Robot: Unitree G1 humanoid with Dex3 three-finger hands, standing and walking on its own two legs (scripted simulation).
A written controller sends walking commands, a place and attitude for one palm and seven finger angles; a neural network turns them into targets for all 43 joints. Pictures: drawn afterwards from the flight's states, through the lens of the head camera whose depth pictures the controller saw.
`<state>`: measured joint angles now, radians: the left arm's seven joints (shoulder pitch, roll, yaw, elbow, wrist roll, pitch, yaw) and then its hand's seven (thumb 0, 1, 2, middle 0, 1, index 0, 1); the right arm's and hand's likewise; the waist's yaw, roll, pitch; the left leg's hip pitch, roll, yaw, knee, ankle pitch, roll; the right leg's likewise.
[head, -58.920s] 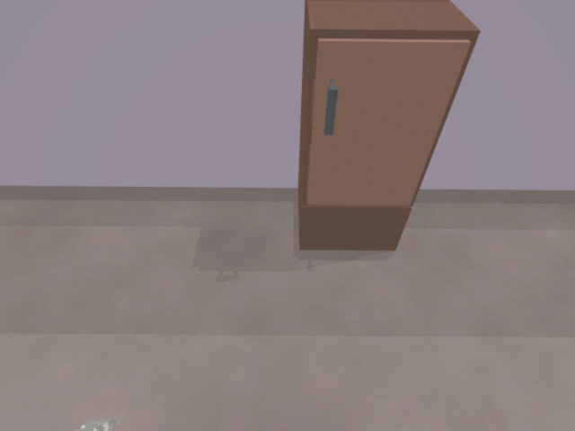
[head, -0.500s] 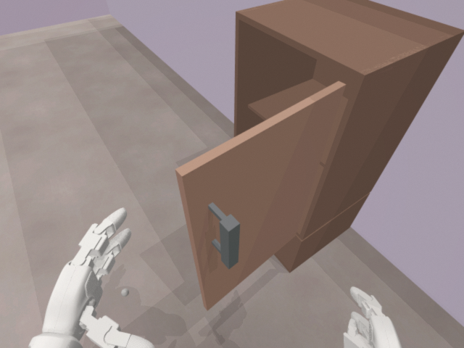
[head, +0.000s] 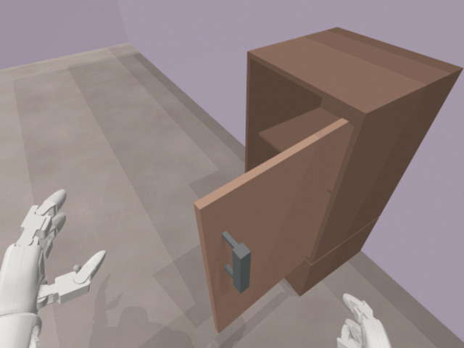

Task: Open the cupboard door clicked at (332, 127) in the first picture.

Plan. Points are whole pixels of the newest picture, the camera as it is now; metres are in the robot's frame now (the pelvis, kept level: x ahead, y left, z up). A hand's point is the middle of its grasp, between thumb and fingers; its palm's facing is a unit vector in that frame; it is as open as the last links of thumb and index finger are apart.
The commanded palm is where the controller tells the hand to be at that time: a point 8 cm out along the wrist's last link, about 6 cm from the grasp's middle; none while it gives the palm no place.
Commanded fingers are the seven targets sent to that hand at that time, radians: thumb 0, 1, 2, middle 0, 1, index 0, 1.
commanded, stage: draw the hand back to the body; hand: left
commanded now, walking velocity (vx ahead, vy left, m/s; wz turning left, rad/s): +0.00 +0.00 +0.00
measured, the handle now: (234, 261) +0.30 +0.04 -0.03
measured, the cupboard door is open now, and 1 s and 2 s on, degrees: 95 95 95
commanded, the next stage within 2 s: step back with the hand held close in 0.52 s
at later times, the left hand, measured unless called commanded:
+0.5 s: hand (69, 257) +0.18 +0.24 +0.15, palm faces +0.42 -0.82 -0.39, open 7.5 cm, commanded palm +0.14 +0.28 +0.18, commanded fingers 0.00 0.90 0.90 -0.20 -0.30 -0.20 -0.30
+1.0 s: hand (76, 256) +0.19 +0.23 +0.16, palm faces +0.31 -0.81 -0.51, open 7.4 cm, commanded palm +0.13 +0.27 +0.18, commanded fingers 0.00 0.90 0.90 -0.20 -0.30 -0.20 -0.30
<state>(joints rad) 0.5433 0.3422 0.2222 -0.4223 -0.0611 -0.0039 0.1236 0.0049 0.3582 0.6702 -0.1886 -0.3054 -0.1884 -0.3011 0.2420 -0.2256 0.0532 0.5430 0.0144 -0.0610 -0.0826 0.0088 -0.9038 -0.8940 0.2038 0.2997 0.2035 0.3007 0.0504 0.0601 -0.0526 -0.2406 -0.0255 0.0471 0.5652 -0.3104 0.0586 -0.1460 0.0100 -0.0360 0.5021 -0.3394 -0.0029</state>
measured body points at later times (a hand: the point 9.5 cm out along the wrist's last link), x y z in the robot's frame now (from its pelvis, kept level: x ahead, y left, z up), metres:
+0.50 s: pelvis -0.01 -0.02 +0.01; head -0.03 -0.04 +0.46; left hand +0.16 +0.28 +0.18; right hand +0.17 -0.25 -0.08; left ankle +0.00 +0.08 -0.73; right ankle -0.04 -0.12 -0.73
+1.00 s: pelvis -0.03 -0.02 +0.01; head -0.02 -0.03 +0.46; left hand +0.16 +0.27 +0.18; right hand +0.14 -0.28 -0.08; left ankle +0.00 +0.08 -0.73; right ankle -0.04 -0.12 -0.73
